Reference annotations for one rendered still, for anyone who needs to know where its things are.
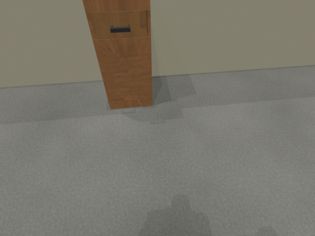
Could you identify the handle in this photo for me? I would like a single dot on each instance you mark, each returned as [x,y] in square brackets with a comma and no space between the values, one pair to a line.
[119,29]

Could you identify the cabinet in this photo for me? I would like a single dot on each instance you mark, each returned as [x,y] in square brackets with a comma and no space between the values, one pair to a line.
[125,63]

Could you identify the drawer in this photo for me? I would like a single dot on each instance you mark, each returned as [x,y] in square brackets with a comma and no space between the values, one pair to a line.
[102,21]

